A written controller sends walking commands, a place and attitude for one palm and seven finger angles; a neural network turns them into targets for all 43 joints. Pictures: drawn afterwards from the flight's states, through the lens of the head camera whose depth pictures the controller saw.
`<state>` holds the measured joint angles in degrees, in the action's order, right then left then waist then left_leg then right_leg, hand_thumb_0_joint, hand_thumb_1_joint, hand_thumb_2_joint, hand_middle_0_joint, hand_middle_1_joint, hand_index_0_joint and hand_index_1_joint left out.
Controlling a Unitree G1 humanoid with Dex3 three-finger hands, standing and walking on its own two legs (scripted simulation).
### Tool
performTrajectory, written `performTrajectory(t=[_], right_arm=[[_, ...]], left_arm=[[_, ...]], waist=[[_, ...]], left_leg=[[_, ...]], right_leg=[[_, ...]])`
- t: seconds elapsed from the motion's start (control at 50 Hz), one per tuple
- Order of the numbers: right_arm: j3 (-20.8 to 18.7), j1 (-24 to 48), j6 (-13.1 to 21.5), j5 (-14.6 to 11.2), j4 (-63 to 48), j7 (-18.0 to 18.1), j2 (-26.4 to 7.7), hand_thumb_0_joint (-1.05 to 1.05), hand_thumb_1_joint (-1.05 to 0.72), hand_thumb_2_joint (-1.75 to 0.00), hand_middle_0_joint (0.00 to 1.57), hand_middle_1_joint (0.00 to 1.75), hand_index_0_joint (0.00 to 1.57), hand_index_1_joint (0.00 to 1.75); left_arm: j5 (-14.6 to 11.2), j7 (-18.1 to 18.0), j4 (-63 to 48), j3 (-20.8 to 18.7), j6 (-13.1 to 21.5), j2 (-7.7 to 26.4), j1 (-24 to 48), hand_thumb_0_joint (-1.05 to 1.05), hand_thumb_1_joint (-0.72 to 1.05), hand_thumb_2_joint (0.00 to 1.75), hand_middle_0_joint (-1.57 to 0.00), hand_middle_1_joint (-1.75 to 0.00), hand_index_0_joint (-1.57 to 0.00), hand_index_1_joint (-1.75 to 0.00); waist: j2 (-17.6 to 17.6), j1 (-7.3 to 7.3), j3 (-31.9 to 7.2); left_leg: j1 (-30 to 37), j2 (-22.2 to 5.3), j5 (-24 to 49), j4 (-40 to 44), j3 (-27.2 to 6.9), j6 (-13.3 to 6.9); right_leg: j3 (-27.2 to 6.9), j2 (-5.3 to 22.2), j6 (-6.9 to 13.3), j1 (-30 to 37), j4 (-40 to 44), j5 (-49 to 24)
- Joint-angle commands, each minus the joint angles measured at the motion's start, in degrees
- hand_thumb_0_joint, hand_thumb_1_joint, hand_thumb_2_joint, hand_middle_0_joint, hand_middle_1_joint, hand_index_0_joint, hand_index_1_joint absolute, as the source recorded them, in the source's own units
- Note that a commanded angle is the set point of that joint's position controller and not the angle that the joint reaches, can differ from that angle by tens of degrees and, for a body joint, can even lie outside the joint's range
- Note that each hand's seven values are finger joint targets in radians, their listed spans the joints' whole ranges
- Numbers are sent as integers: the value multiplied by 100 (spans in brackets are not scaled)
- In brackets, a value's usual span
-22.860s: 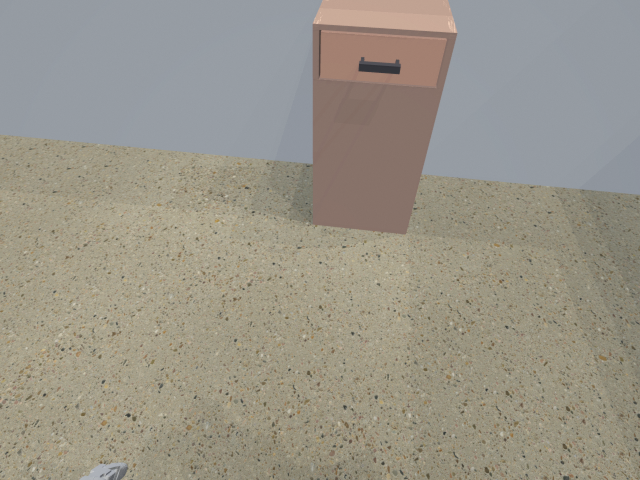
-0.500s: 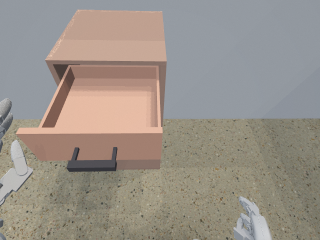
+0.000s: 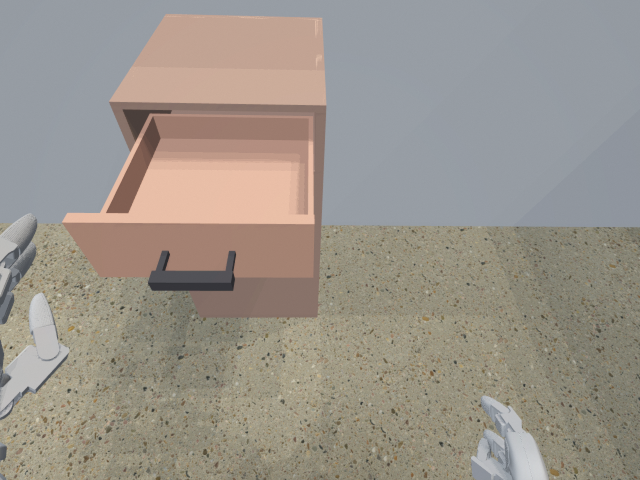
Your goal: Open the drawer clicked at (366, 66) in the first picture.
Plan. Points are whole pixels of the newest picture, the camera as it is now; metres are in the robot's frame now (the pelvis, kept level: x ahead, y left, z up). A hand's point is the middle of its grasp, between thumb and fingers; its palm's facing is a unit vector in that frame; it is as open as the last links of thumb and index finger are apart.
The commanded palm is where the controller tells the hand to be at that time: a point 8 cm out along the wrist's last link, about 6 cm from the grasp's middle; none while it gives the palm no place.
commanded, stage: stop stepping back and stand still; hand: left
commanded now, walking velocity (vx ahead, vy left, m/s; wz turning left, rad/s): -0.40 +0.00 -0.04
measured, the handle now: (195, 269) +0.42 +0.21 -0.02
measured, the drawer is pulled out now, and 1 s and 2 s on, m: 0.30 0.30 0.30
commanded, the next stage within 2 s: let the arm hang, fingers relaxed in 0.80 s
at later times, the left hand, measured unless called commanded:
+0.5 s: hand out of the picture +0.10 +0.21 +0.16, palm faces +0.34 -0.82 -0.45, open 7.4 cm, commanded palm +0.04 +0.26 +0.18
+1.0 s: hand out of the picture +0.10 +0.24 +0.03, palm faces +0.22 -0.87 -0.44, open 7.4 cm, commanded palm none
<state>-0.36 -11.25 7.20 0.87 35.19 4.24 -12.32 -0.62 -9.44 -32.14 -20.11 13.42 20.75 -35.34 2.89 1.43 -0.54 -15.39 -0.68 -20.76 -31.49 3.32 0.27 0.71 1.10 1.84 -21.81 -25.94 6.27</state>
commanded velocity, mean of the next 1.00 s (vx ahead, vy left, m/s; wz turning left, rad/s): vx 0.09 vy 0.02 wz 0.00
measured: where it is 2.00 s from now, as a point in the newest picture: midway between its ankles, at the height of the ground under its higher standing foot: outside the picture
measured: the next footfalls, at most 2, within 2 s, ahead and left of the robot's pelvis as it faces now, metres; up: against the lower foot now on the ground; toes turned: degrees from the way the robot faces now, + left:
left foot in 0.02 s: +0.02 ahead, +0.15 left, +0.00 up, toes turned +4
right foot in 0.22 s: -0.03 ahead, -0.10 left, +0.00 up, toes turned -1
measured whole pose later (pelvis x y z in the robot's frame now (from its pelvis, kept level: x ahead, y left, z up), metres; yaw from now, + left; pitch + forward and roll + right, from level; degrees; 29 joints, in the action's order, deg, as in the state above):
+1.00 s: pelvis -0.10 +0.00 -0.01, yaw +3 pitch +2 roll +0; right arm -0.9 -10.3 3.9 0.8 41.8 -0.4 -15.1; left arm 1.8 -2.8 -1.1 -9.3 5.2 19.0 -22.8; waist -1.9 -0.2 -2.5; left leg -18.8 0.5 -16.0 -33.4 2.1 -1.6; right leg 4.3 0.3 1.7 -19.2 -33.4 15.8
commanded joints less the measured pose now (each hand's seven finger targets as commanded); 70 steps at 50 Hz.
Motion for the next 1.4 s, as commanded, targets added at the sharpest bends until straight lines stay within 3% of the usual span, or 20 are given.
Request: performTrajectory(t=[0.0, 0.06, 0.1, 0.18, 0.24, 0.34, 0.42, 0.48, 0.52, 0.6, 0.64, 0.68, 0.74, 0.86, 0.88, 0.94, 1.02, 1.08, 1.2, 1.38], right_arm=[[-413, 349, 307, -59, -1006, -4, -800, 0, -90, -90, 20, 30, 20, 30], [-410, 357, 524, 195, -907, 43, -532, 0, -90, -90, 20, 30, 20, 30], [-421, 223, 549, -56, -745, -43, -553, 0, -90, -90, 20, 30, 20, 30], [-242, 426, 484, -190, -827, -80, -635, 0, -90, -90, 20, 30, 20, 30], [-338, 357, 336, -238, -758, -58, -578, 0, -90, -90, 20, 30, 20, 30], [-159, 650, 199, -73, -776, 23, -447, 0, -90, -90, 20, 30, 20, 30], [-155, 336, 349, -33, -803, 55, -552, 0, -90, -90, 20, 30, 20, 30], [-315, 341, 369, -4, -1039, 22, -865, 0, -90, -90, 20, 30, 20, 30], [-248, 349, 350, -51, -890, 13, -620, 0, -90, -90, 20, 30, 20, 30], [-238, 274, 347, 27, -726, 91, -766, 0, -90, -90, 20, 30, 20, 30], [-309, 411, 284, -54, -767, 79, -829, 0, -90, -90, 20, 30, 20, 30], [-405, 167, 181, -166, -670, -30, -682, 0, -90, -90, 20, 30, 20, 30], [-284, 375, 121, -139, -728, -95, -545, 0, -90, -90, 20, 30, 20, 30], [-163, 386, 208, -60, -845, 50, -577, 0, -90, -90, 20, 30, 20, 30], [-502, 55, 259, 18, 655, -580, -1520, 0, -90, -90, 20, 30, 20, 30], [-237, -178, -325, 15, 323, -469, -862, 0, -90, -90, 20, 30, 20, 30], [-131, 56, -505, 31, 547, -383, -817, 0, -90, -90, 20, 30, 20, 30], [-34, 61, -625, 32, 1017, -356, -669, 0, -90, -90, 20, 30, 20, 30], [25, -244, -681, -8, 1824, -296, -469, 0, -90, -90, 20, 30, 20, 30], [-9, -921, -699, -47, 2609, -218, -283, 0, -90, -90, 20, 30, 20, 30]], left_arm=[[-8, -74, -1641, -751, 466, 1026, 120, 0, 90, 90, -20, -30, -20, -30], [-69, -192, -1879, -840, 421, 944, 21, 0, 90, 90, -20, -30, -20, -30], [-116, -131, -1533, -744, 282, 704, -367, 0, 90, 90, -20, -30, -20, -30], [-82, -88, -1490, -716, 163, 861, 307, 0, 90, 90, -20, -30, -20, -30], [-116, -46, -994, -739, 49, 984, 482, 0, 90, 90, -20, -30, -20, -30], [-55, -23, -878, -673, 117, 936, 155, 0, 90, 90, -20, -30, -20, -30], [65, -120, -1072, -534, 139, 874, -182, 0, 90, 90, -20, -30, -20, -30], [37, -128, -1561, -629, 315, 1033, 50, 0, 90, 90, -20, -30, -20, -30], [14, -125, -1368, -874, 239, 1185, -44, 0, 90, 90, -20, -30, -20, -30], [12, -191, -926, -648, 227, 863, -238, 0, 90, 90, -20, -30, -20, -30], [-39, -141, -915, -731, 280, 1021, 84, 0, 90, 90, -20, -30, -20, -30], [-111, -52, -638, -807, 291, 989, 35, 0, 90, 90, -20, -30, -20, -30], [-116, 4, -893, -607, 311, 846, 293, 0, 90, 90, -20, -30, -20, -30], [-42, -96, -1147, -465, 235, 870, 208, 0, 90, 90, -20, -30, -20, -30], [483, 709, 3734, 1433, -792, 14, 653, 0, 90, 90, -20, -30, -20, -30], [300, 864, 4215, 1437, -1337, -329, 870, 0, 90, 90, -20, -30, -20, -30], [271, 863, 5770, 1567, -1372, -5, 1512, 0, 90, 90, -20, -30, -20, -30], [191, 853, 7005, 1727, -1389, 15, 1866, 0, 90, 90, -20, -30, -20, -30], [146, 841, 8627, 1838, -1319, -172, 1665, 0, 90, 90, -20, -30, -20, -30], [126, 772, 9589, 1964, -1311, -446, 1440, 0, 90, 90, -20, -30, -20, -30]], waist=[[-1337, -202, -876], [-1862, 24, -458], [-1674, -74, -544], [-914, -89, -227], [1142, -84, -208], [682, -23, -150], [108, -24, -372], [-1533, -167, -416], [-1617, -71, -191], [-1101, -33, 111], [-125, 61, -97], [867, 3, -318], [446, 21, -232], [-346, -71, -96], [-727, 273, 195], [-234, -27, -554], [429, -150, -293], [-590, -127, 95], [-1159, -163, 45], [-448, -107, 391]], left_leg=[[54, -1595, 2488, 1257, -1136, -546], [-596, -2011, 3726, 1326, -1370, -928], [498, -1603, 3832, 728, -581, -761], [-701, -1120, 122, 393, -463, -391], [-688, 174, -700, -2573, -276, -23], [-332, 81, -176, -1511, -89, -79], [431, 66, -103, 1183, 118, -345], [238, -1177, 20, 1881, -1410, -741], [-420, -1416, -1093, 2213, -1674, -837], [-656, -1069, 1291, 982, -1035, -691], [-1052, -473, 601, 18, -600, -355], [-1041, 161, -493, -1385, -175, -138], [-994, -61, -305, -1404, -415, -136], [529, -397, 620, 1235, -417, -320], [1, -852, 1982, 272, -1241, -452], [-475, -1068, 2265, 480, -1394, -665], [-236, -380, 2038, 282, -752, -261], [12, -421, 1763, 812, -735, -218], [239, -459, 719, 1379, -728, -216], [450, -604, 691, 1653, -800, -257]], right_leg=[[-190, 51, -285, 624, -1006, 193], [-182, -353, -247, -75, -3065, 2271], [-123, -218, -300, -419, -2658, 1955], [38, 118, -322, 1375, 83, 711], [-2754, 1807, 504, 81, 1953, 2780], [-1218, 1290, 420, -87, 1718, 2459], [-1135, 1010, 265, 596, 1323, 2231], [-106, -72, -135, 698, -794, 1308], [118, -115, -224, 431, -1604, 1714], [278, -73, -179, 1073, -285, 1207], [-984, 643, 176, 1620, 496, 92], [-2672, 1625, 578, 1244, 1568, 1740], [-1892, 1609, 786, 1225, 1271, 237], [-806, 637, 32, 671, 932, 1081], [-241, 507, -45, -115, -553, -80], [36, 124, -128, 566, -1008, 536], [-496, 511, 129, 1019, -170, -637], [-509, 451, 83, 957, 110, -253], [-445, 409, 77, 1295, 702, 388], [-276, 408, 57, 1091, 774, 468]])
